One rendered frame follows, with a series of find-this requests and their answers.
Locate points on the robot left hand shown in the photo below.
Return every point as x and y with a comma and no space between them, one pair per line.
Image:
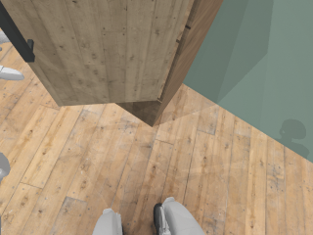
8,73

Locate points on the left robot upper arm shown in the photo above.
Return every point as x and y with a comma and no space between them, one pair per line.
5,169

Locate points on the handle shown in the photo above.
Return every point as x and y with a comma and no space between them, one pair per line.
14,35

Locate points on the cupboard door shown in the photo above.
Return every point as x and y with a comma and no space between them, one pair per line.
90,52

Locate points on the robot left thigh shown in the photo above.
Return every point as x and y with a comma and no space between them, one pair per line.
108,224

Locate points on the robot left shin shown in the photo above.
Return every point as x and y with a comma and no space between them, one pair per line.
107,211

